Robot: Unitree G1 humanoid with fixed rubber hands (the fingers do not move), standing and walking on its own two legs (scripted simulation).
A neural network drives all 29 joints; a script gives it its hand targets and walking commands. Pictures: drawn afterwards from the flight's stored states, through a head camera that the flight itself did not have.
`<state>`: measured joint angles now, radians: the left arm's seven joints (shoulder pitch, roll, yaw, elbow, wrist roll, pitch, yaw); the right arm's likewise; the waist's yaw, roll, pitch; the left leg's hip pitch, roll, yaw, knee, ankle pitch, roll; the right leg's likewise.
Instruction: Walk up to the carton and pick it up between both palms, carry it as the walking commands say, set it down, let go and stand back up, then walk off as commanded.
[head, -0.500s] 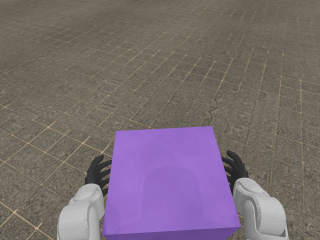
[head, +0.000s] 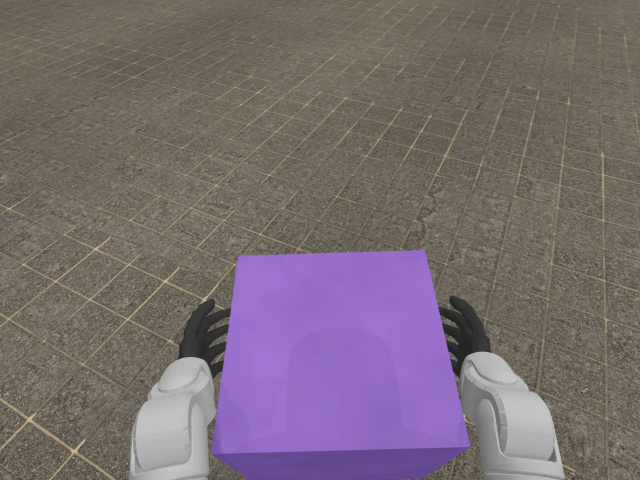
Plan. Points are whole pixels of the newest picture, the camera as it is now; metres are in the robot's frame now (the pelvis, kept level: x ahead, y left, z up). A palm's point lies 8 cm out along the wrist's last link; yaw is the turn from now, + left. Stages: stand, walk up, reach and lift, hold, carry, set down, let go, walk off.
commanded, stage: carry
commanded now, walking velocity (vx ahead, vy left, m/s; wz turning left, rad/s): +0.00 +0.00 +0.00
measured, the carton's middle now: (334, 372) +0.27 +0.01 -0.02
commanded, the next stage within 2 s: none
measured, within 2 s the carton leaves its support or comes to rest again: neither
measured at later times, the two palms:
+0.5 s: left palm (172, 346) +0.25 +0.19 +0.09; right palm (470, 332) +0.25 -0.14 +0.10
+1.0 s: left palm (142, 358) +0.24 +0.22 +0.07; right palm (433, 337) +0.26 -0.10 +0.09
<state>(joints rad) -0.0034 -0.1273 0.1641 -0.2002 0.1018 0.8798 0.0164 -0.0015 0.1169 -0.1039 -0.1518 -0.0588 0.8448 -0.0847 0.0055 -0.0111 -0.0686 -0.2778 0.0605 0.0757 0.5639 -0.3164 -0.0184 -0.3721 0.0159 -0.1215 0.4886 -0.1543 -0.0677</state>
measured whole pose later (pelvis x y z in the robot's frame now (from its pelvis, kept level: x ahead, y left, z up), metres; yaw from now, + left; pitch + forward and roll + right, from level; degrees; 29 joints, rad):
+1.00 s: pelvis +0.01 +0.05 +0.00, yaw +2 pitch +5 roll -1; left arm 0.00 -0.13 0.14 -0.50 0.05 1.17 0.05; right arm -0.01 0.13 -0.10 -0.51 -0.06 1.20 -0.10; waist 0.01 -0.02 -0.09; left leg -0.33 -0.02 0.08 0.59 -0.34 0.06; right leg -0.42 -0.07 -0.12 0.66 -0.34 -0.01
